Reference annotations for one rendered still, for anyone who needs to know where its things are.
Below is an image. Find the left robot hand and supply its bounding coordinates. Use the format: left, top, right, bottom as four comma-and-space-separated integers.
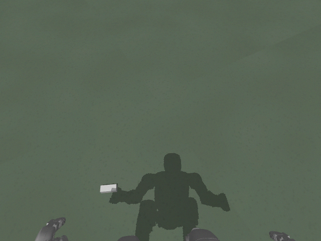
35, 217, 68, 241

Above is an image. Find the small box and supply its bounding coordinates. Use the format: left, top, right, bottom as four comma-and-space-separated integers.
100, 184, 117, 193

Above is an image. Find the right robot hand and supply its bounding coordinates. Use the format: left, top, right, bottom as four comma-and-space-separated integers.
269, 231, 295, 241

